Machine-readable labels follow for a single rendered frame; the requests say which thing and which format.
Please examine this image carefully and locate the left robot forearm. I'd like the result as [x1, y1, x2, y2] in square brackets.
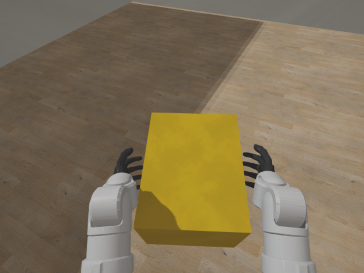
[81, 172, 138, 273]

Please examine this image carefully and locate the robot left hand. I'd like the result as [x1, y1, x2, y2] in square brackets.
[113, 147, 143, 189]

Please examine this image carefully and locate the carton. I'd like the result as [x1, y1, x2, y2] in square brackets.
[134, 113, 251, 247]

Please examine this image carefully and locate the robot right hand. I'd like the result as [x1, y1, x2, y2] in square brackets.
[243, 144, 275, 188]

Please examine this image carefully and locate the right robot forearm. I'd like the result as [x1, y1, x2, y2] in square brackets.
[252, 171, 317, 273]

